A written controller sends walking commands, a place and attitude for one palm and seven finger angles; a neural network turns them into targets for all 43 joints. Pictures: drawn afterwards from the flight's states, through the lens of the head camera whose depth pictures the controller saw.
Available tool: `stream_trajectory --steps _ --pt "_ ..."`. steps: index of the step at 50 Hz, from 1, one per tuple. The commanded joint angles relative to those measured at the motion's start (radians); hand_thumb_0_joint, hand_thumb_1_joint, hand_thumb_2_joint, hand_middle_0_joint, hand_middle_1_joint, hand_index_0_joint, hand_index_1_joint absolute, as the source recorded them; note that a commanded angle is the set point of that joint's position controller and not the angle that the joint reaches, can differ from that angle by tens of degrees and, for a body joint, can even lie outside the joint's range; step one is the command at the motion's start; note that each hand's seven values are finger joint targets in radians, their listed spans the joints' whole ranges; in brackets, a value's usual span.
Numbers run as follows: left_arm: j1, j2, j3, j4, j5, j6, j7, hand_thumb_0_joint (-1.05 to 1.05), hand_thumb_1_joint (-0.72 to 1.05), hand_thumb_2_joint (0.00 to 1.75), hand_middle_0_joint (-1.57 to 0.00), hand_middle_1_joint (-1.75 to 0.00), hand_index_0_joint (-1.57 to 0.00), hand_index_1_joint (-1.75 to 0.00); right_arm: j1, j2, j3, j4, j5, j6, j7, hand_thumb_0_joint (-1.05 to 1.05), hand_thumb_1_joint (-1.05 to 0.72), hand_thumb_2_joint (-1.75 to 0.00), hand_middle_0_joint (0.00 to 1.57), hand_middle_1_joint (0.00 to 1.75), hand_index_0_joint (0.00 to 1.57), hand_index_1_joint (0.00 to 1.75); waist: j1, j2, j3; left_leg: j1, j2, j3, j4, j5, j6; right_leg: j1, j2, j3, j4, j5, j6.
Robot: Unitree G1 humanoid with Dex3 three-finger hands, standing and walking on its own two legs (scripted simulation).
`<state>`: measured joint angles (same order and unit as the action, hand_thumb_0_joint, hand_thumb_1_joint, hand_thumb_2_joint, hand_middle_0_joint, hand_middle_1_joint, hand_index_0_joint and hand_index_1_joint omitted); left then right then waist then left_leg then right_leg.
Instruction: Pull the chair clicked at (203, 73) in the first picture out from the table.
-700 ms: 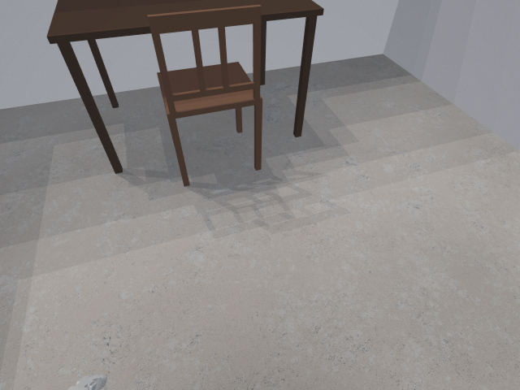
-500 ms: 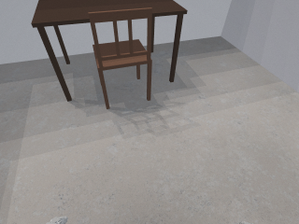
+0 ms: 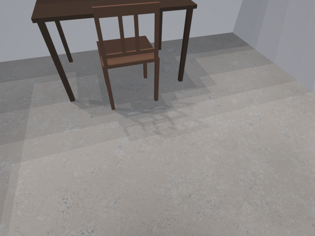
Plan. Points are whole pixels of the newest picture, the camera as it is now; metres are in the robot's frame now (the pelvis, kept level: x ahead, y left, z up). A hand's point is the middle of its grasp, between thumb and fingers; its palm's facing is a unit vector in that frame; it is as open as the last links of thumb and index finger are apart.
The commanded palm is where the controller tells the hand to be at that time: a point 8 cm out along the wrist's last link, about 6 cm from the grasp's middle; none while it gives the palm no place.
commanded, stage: stand and wait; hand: left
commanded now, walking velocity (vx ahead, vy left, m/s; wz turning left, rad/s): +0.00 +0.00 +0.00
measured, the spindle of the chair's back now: (122, 35) +1.33 +0.32 -0.11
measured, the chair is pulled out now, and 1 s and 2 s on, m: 0.00 0.00 0.00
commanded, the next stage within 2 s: look at it before walking up in 0.12 s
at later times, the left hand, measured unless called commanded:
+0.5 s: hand out of the picture +0.08 +0.24 -0.16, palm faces -0.05 -0.94 -0.33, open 7.3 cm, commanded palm none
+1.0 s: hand out of the picture +0.08 +0.22 -0.17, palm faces -0.05 -0.95 -0.30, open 7.3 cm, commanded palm none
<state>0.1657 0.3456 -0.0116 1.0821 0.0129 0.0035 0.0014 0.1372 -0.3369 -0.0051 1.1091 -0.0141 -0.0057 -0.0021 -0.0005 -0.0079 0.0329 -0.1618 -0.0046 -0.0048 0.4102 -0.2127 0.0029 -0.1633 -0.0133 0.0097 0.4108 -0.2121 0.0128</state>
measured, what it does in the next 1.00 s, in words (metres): stands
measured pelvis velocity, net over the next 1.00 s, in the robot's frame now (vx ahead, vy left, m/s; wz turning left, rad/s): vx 0.03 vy -0.01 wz -0.04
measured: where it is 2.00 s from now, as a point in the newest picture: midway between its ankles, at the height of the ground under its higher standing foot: (171, 208)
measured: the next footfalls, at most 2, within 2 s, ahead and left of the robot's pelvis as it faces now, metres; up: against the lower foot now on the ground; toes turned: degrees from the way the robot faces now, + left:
left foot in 1.58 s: +0.43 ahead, +0.04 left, +0.00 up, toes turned -2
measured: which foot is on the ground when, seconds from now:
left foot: down 0.00-1.00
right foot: down 0.00-1.00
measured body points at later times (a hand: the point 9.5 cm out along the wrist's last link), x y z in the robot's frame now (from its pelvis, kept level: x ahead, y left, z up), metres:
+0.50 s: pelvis +0.00 +0.00 +0.00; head +0.01 +0.00 +0.45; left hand +0.08 +0.29 -0.13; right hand +0.08 -0.30 -0.13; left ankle +0.01 +0.12 -0.74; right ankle +0.01 -0.13 -0.74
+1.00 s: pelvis +0.03 -0.01 +0.00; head +0.02 -0.01 +0.45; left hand +0.09 +0.27 -0.14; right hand +0.09 -0.29 -0.14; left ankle +0.01 +0.12 -0.74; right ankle +0.01 -0.13 -0.74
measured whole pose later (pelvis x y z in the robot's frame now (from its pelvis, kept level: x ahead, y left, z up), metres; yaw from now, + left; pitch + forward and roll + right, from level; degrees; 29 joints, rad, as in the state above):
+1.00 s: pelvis +0.03 -0.01 +0.00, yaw -2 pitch -1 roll +0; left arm 0.20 0.30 -0.01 1.08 0.02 0.02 0.00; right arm 0.15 -0.30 0.00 1.11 -0.03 0.00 0.00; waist 0.01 0.00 -0.02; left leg -0.14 0.02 0.03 0.44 -0.29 -0.01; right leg -0.16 0.01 0.04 0.45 -0.28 -0.01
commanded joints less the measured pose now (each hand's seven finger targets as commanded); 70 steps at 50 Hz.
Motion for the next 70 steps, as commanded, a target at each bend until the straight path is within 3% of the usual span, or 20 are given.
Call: stream_trajectory --steps 1,22,32,42,44,47,50,53,56,58,59,60,61,62,63,64,65,67,68,70 --pt "-0.056 0.197 0.040 -0.063 -0.002 -0.024 0.011 0.00 0.90 0.90 -0.20 -0.30 -0.20 -0.30 -0.066 -0.202 -0.035 -0.067 0.006 -0.025 -0.008 0.00 -0.90 -0.90 0.20 0.30 0.20 0.30 0.003 0.003 -0.039 -0.006 0.115 -0.109 -0.088 0.059 0.033 -0.014 -0.102 0.098 -0.085 0.015 -0.041" --pt "-0.068 0.196 0.040 -0.060 0.000 -0.025 0.009 0.00 0.90 0.90 -0.20 -0.30 -0.20 -0.30 -0.068 -0.205 -0.034 -0.058 0.006 -0.028 -0.007 0.00 -0.90 -0.90 0.20 0.30 0.20 0.30 0.002 0.008 -0.049 0.013 0.120 -0.104 -0.102 0.081 0.031 -0.013 -0.098 0.099 -0.088 0.044 -0.038" --pt "-0.062 0.197 0.041 -0.058 -0.001 -0.029 0.011 0.00 0.90 0.90 -0.20 -0.30 -0.20 -0.30 -0.071 -0.205 -0.032 -0.055 0.006 -0.030 -0.010 0.00 -0.90 -0.90 0.20 0.30 0.20 0.30 0.002 0.006 -0.087 0.054 0.125 -0.090 -0.084 0.180 0.028 0.019 -0.106 0.092 -0.074 0.158 -0.040" --pt "-0.063 0.200 0.042 -0.056 -0.002 -0.030 0.013 0.00 0.90 0.90 -0.20 -0.30 -0.20 -0.30 -0.079 -0.205 -0.030 -0.055 0.007 -0.029 -0.011 0.00 -0.90 -0.90 0.20 0.30 0.20 0.30 0.003 0.002 -0.078 0.068 0.127 -0.083 -0.086 0.207 0.026 0.028 -0.107 0.095 -0.080 0.197 -0.040" --pt "0.007 0.075 0.017 -0.024 -0.001 -0.009 0.016 0.00 0.90 0.90 -0.20 -0.30 -0.20 -0.30 -0.013 -0.077 -0.002 -0.026 -0.002 -0.010 -0.006 0.00 -0.90 -0.90 0.20 0.30 0.20 0.30 0.001 -0.011 -0.081 0.068 0.118 -0.048 -0.064 0.055 0.005 0.013 -0.094 0.095 -0.075 0.032 -0.028" --pt "0.044 0.082 0.027 -0.029 0.008 0.008 0.000 0.00 0.90 0.90 -0.20 -0.30 -0.20 -0.30 0.016 -0.084 -0.013 -0.030 -0.011 0.002 0.000 0.00 -0.90 -0.90 0.20 0.30 0.20 0.30 0.006 -0.005 0.035 -0.026 0.108 -0.051 -0.079 -0.304 0.017 -0.094 -0.068 0.135 -0.091 -0.313 -0.050" --pt "0.078 0.078 0.040 -0.048 0.012 0.008 -0.012 0.00 0.90 0.90 -0.20 -0.30 -0.20 -0.30 0.041 -0.093 -0.025 -0.043 -0.013 0.001 0.003 0.00 -0.90 -0.90 0.20 0.30 0.20 0.30 0.009 0.000 0.116 -0.090 0.120 -0.064 -0.067 -0.420 0.034 -0.164 -0.044 0.153 -0.060 -0.400 -0.070" --pt "0.118 0.040 0.049 -0.060 0.010 -0.008 -0.017 0.00 0.90 0.90 -0.20 -0.30 -0.20 -0.30 0.095 -0.084 -0.033 -0.049 -0.010 -0.018 -0.003 0.00 -0.90 -0.90 0.20 0.30 0.20 0.30 -0.001 0.031 0.109 -0.041 0.158 -0.093 -0.045 -0.344 0.065 -0.196 -0.020 0.139 0.040 -0.283 -0.085" --pt "0.143 -0.004 0.051 -0.072 0.009 -0.025 -0.019 0.00 0.90 0.90 -0.20 -0.30 -0.20 -0.30 0.158 -0.095 -0.049 -0.046 -0.006 -0.031 -0.008 0.00 -0.90 -0.90 0.20 0.30 0.20 0.30 -0.010 0.122 0.082 0.030 0.243 -0.171 -0.073 -0.294 0.115 -0.251 0.026 0.054 0.200 -0.189 -0.072" --pt "0.134 -0.041 0.050 -0.084 0.007 -0.040 -0.019 0.00 0.90 0.90 -0.20 -0.30 -0.20 -0.30 0.209 -0.085 -0.058 -0.031 -0.005 -0.042 -0.014 0.00 -0.90 -0.90 0.20 0.30 0.20 0.30 -0.019 0.182 0.081 0.123 0.290 -0.182 -0.054 -0.073 0.144 -0.310 0.035 -0.014 0.255 -0.163 -0.059" --pt "0.140 -0.049 0.051 -0.084 0.006 -0.048 -0.018 0.00 0.90 0.90 -0.20 -0.30 -0.20 -0.30 0.227 -0.071 -0.056 -0.022 -0.005 -0.045 -0.016 0.00 -0.90 -0.90 0.20 0.30 0.20 0.30 -0.017 0.172 0.067 0.150 0.288 -0.152 0.000 0.080 0.143 -0.294 0.028 -0.026 0.229 -0.165 -0.059" --pt "0.185 -0.051 0.057 -0.067 0.006 -0.053 -0.017 0.00 0.90 0.90 -0.20 -0.30 -0.20 -0.30 0.217 -0.060 -0.056 -0.020 -0.004 -0.045 -0.017 0.00 -0.90 -0.90 0.20 0.30 0.20 0.30 0.007 0.130 0.041 0.111 0.262 -0.094 0.104 0.177 0.124 -0.196 0.023 -0.015 0.176 -0.097 -0.071" --pt "0.288 -0.040 0.069 -0.030 0.009 -0.059 -0.013 0.00 0.90 0.90 -0.20 -0.30 -0.20 -0.30 0.174 -0.032 -0.053 -0.039 -0.001 -0.048 -0.017 0.00 -0.90 -0.90 0.20 0.30 0.20 0.30 0.057 0.023 0.008 -0.063 0.190 0.024 0.291 0.229 0.075 0.030 -0.016 0.061 0.095 0.061 -0.103" --pt "0.467 0.043 0.092 0.029 0.016 -0.071 0.004 0.00 0.90 0.90 -0.20 -0.30 -0.20 -0.30 0.091 0.033 -0.040 -0.090 0.007 -0.061 -0.012 0.00 -0.90 -0.90 0.20 0.30 0.20 0.30 0.123 -0.255 -0.029 -0.391 0.078 0.162 0.603 0.056 0.013 0.314 -0.204 0.367 -0.022 0.347 -0.169" --pt "0.599 0.073 0.092 0.075 0.006 -0.074 0.019 0.00 0.90 0.90 -0.20 -0.30 -0.20 -0.30 -0.038 0.039 -0.032 -0.147 0.002 -0.067 -0.005 0.00 -0.90 -0.90 0.20 0.30 0.20 0.30 0.165 -0.303 0.019 -0.605 0.027 0.129 0.765 -0.356 -0.008 0.411 -0.327 0.538 -0.049 0.695 -0.240" --pt "0.629 0.049 0.088 0.092 0.013 -0.076 0.031 0.00 0.90 0.90 -0.20 -0.30 -0.20 -0.30 -0.088 0.038 -0.036 -0.165 -0.005 -0.073 -0.007 0.00 -0.90 -0.90 0.20 0.30 0.20 0.30 0.175 -0.253 0.029 -0.711 0.052 0.058 0.840 -0.368 -0.005 0.498 -0.313 0.509 0.007 0.879 -0.267" --pt "0.631 0.016 0.083 0.092 0.013 -0.073 0.041 0.00 0.90 0.90 -0.20 -0.30 -0.20 -0.30 -0.123 0.046 -0.039 -0.163 -0.006 -0.075 -0.005 0.00 -0.90 -0.90 0.20 0.30 0.20 0.30 0.182 -0.159 0.053 -0.774 0.081 0.058 0.870 -0.334 0.001 0.507 -0.303 0.446 0.025 0.867 -0.259" --pt "0.545 -0.025 0.067 0.064 0.022 -0.074 0.047 0.00 0.90 0.90 -0.20 -0.30 -0.20 -0.30 -0.124 0.071 -0.041 -0.166 -0.006 -0.063 0.007 0.00 -0.90 -0.90 0.20 0.30 0.20 0.30 0.122 -0.045 0.084 -0.757 0.110 0.048 0.829 -0.292 -0.002 0.401 -0.279 0.383 -0.027 0.594 -0.235" --pt "0.488 -0.040 0.064 0.050 0.023 -0.078 0.044 0.00 0.90 0.90 -0.20 -0.30 -0.20 -0.30 -0.115 0.088 -0.042 -0.167 -0.005 -0.052 0.012 0.00 -0.90 -0.90 0.20 0.30 0.20 0.30 0.083 -0.039 0.109 -0.712 0.114 0.061 0.786 -0.253 -0.010 0.295 -0.259 0.345 -0.083 0.495 -0.220" --pt "0.393 -0.054 0.056 0.029 0.023 -0.080 0.038 0.00 0.90 0.90 -0.20 -0.30 -0.20 -0.30 -0.095 0.116 -0.041 -0.170 0.001 -0.035 0.026 0.00 -0.90 -0.90 0.20 0.30 0.20 0.30 0.025 -0.094 0.158 -0.583 0.098 0.113 0.673 -0.137 -0.021 0.103 -0.200 0.241 -0.174 0.402 -0.193"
